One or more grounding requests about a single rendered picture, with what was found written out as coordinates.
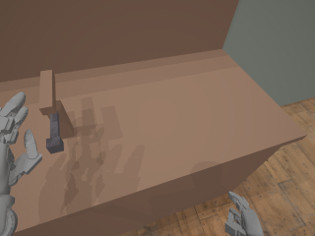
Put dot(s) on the robot left forearm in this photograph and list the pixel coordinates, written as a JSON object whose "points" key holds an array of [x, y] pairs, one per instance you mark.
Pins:
{"points": [[8, 218]]}

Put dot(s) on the tap lever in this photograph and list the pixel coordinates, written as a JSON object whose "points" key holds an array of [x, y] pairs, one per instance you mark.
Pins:
{"points": [[54, 143]]}

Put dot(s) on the counter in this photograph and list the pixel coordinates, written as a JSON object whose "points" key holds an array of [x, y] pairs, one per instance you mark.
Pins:
{"points": [[155, 117]]}

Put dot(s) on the left robot hand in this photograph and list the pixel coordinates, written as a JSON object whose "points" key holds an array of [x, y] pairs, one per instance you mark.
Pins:
{"points": [[11, 118]]}

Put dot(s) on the right robot hand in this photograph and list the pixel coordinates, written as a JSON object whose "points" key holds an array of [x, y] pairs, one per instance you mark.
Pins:
{"points": [[247, 222]]}

